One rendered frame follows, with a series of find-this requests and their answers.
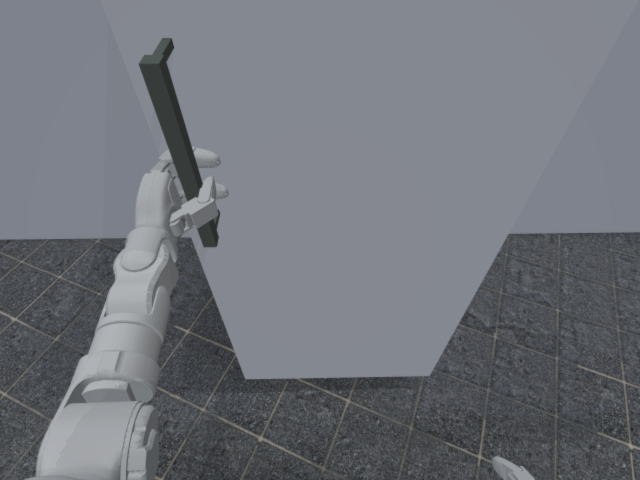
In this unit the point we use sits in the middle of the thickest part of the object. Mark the robot left hand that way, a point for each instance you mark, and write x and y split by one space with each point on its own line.
161 204

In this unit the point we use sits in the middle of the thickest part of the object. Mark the robot right hand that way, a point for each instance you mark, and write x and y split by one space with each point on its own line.
509 471

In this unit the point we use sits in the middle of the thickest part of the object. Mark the handle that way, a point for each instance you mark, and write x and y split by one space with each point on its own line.
162 93

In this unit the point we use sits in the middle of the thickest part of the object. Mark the fridge door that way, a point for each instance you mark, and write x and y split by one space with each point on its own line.
377 153

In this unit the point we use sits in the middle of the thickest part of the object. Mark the left robot forearm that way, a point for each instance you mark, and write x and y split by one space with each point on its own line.
121 364

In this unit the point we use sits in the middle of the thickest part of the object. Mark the left robot upper arm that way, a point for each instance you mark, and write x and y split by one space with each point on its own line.
102 441

